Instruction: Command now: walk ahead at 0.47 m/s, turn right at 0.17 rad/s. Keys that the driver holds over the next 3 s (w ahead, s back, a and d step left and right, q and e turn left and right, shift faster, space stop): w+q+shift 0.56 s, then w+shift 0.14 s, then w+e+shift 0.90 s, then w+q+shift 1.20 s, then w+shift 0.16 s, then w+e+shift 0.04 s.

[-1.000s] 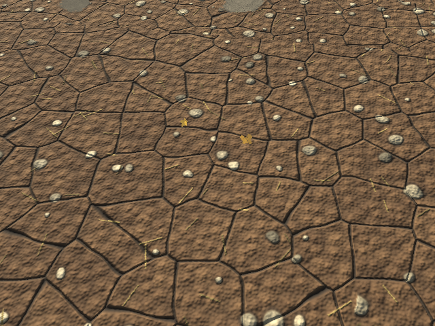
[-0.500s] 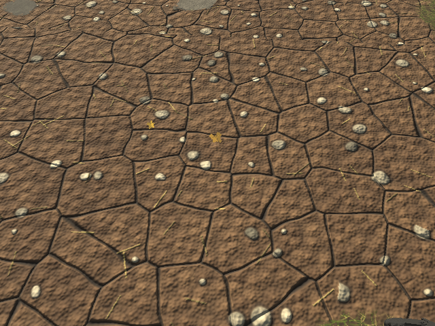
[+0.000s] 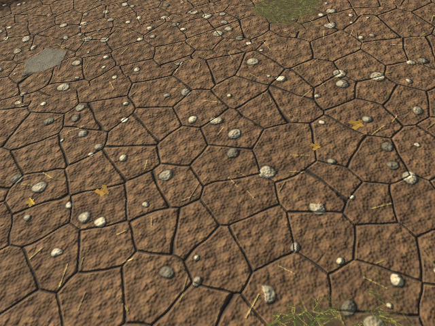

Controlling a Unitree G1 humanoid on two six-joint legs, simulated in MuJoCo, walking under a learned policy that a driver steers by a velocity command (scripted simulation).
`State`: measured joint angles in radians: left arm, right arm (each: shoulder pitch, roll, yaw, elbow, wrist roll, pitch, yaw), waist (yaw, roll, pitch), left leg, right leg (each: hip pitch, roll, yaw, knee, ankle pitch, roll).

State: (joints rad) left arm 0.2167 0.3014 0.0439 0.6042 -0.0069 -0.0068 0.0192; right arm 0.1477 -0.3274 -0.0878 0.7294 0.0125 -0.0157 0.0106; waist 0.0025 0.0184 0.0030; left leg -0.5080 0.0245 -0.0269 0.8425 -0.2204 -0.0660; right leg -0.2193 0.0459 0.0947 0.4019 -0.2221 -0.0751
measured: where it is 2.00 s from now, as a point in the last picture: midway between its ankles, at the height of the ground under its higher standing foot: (125, 99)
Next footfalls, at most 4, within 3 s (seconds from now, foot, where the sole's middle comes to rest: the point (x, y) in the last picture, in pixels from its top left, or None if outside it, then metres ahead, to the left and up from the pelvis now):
0.36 left None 0.26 0.24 -0.79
0.82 right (151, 250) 0.75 0.31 -0.79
1.24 left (61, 190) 1.02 0.69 -0.79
1.68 right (144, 115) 1.43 0.41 -0.79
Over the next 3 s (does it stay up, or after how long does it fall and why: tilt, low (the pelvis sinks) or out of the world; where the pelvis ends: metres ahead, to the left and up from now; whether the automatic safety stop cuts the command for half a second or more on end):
stays up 2.29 0.65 -0.23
